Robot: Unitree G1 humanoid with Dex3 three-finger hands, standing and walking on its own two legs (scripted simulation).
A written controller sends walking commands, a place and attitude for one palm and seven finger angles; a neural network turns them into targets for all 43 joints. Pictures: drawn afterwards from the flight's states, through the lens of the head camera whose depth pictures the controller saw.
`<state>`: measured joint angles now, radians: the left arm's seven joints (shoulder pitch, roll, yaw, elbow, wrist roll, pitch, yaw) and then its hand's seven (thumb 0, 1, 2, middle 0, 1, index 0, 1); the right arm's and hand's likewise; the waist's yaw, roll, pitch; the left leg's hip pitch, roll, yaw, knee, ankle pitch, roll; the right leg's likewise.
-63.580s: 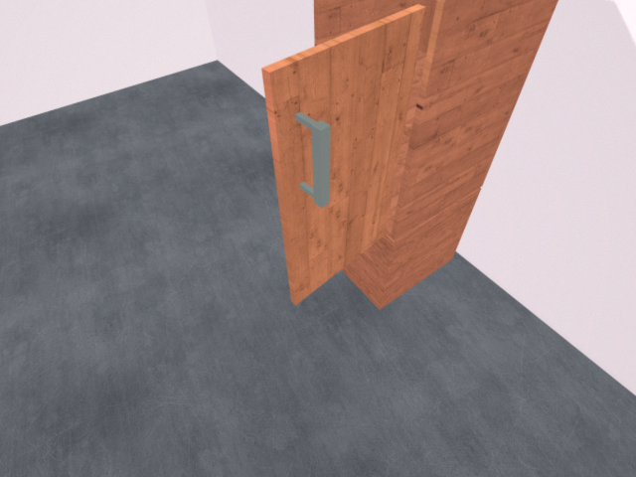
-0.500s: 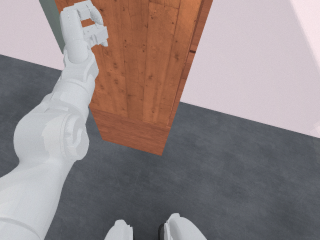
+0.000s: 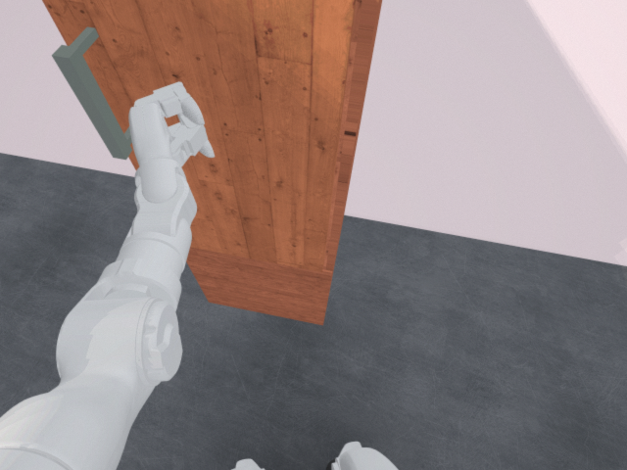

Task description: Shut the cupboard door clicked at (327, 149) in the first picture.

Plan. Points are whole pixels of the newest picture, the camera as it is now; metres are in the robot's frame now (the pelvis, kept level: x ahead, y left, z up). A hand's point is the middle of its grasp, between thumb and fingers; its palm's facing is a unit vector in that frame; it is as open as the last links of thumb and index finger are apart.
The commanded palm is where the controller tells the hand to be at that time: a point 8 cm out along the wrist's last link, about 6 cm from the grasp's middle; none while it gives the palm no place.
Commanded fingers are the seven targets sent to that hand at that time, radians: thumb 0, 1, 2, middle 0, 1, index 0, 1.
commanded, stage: pull the fist back off the door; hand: left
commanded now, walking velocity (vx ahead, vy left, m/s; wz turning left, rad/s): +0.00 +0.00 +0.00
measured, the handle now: (106, 99) +0.58 +0.21 +0.13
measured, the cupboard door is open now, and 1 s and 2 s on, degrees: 0 0 0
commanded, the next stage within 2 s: draw the hand back to the body in 0.14 s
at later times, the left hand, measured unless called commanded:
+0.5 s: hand (175, 165) +0.44 +0.11 +0.14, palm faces +0.19 -0.98 -0.01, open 3.1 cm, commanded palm +0.38 +0.15 +0.15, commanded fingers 0.00 0.90 0.90 -1.30 -1.50 -1.30 -1.50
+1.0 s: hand (65, 302) +0.28 +0.18 +0.17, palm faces +0.21 -0.95 -0.23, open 3.2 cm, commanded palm +0.24 +0.23 +0.18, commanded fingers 0.00 0.90 0.90 -0.81 -0.96 -0.81 -0.96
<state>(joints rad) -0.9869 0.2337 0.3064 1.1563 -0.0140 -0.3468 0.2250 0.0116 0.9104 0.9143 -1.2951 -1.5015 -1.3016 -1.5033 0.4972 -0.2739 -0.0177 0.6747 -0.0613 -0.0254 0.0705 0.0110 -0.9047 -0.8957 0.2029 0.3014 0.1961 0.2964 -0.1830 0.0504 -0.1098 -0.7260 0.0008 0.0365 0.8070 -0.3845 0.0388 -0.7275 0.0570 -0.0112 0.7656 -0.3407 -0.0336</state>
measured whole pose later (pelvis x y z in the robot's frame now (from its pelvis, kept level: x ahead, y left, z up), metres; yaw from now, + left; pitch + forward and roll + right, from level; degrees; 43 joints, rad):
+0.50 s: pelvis +0.02 -0.02 +0.02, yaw +1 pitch +8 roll +0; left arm -0.57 0.11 0.18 0.69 -0.08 -0.17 0.15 0.01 0.90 0.90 -1.30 -1.50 -1.30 -1.50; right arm 0.30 -0.23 0.01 0.59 0.01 0.02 0.02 0.01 -0.91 -0.90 0.20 0.30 0.20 0.30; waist -0.04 0.05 -0.12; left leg -0.45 -0.01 0.03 0.66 -0.36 0.01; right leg -0.47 0.05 -0.01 0.67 -0.34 -0.06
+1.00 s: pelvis -0.01 -0.01 +0.04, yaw +3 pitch -3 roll +0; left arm 0.00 0.26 0.08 0.05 -0.08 -0.05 0.05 0.01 0.89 0.90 -1.06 -1.24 -1.06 -1.24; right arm 0.17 -0.23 0.06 0.59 0.04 0.00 -0.07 0.02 -0.90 -0.90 0.20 0.30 0.19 0.30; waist 0.02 0.07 -0.02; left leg -0.16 -0.03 0.00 0.44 -0.24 0.02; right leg -0.17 0.04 -0.03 0.45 -0.23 -0.05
